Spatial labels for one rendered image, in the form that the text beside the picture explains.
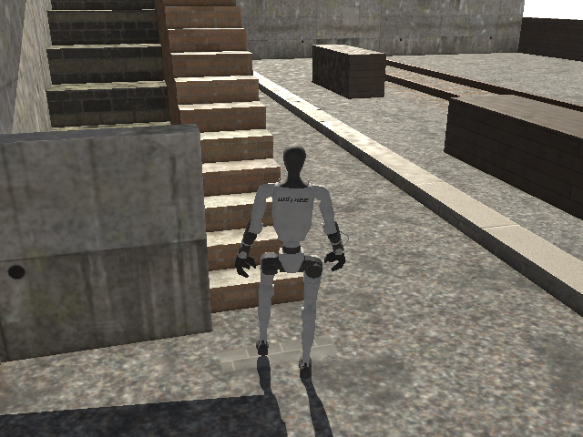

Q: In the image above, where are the stairs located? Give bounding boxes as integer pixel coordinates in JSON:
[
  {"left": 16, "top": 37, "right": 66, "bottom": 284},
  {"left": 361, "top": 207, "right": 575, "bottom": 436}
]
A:
[{"left": 154, "top": 0, "right": 304, "bottom": 313}]

